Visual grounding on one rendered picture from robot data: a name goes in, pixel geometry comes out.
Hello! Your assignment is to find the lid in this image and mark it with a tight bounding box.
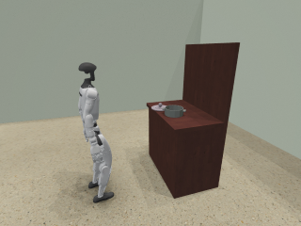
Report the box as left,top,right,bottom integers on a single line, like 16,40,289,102
151,105,166,111

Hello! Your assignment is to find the left robot upper arm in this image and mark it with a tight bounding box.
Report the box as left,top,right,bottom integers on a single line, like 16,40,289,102
78,97,82,111

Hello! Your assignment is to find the table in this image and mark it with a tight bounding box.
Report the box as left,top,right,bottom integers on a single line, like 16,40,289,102
146,42,240,199

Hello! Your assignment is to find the robot head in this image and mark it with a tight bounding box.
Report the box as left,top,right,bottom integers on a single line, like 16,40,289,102
78,62,97,89

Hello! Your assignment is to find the right robot upper arm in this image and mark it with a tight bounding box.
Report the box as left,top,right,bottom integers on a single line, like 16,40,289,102
83,89,98,121

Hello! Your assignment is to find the robot left forearm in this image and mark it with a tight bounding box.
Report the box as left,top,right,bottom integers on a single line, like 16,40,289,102
79,109,86,128

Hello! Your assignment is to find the robot left hand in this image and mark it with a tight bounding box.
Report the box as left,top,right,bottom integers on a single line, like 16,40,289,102
83,128,88,142

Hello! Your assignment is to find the pot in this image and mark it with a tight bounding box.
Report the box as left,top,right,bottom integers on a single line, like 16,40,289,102
163,105,186,118

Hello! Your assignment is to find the robot left shin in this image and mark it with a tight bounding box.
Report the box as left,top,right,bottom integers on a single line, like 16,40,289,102
92,160,104,184

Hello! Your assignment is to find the robot right hand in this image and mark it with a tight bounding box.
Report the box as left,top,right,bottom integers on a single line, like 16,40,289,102
90,143,103,163

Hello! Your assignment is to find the robot right forearm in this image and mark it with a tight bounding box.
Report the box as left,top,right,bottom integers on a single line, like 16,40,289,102
85,115,98,145

